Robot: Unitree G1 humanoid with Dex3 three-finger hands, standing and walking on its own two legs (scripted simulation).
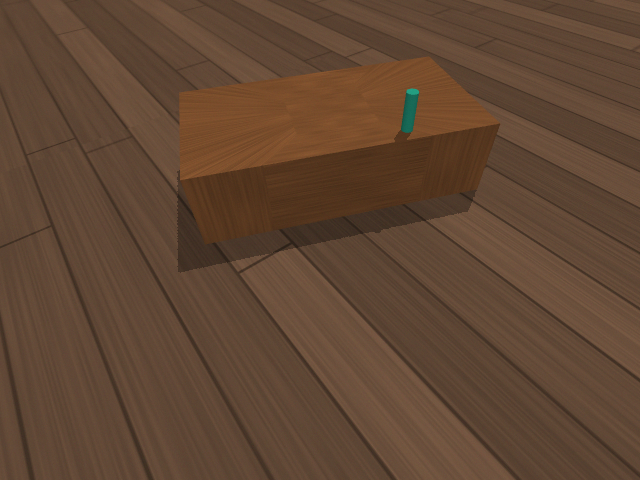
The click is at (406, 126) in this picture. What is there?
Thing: slim round
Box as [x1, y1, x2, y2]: [401, 89, 418, 132]
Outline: 416,89 408,89 406,91 401,130 405,132 409,132 412,130 418,91
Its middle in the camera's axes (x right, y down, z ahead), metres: +0.35 -0.50 +1.53
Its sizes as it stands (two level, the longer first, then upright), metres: 0.048 0.048 0.166
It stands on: a support 0.36 m high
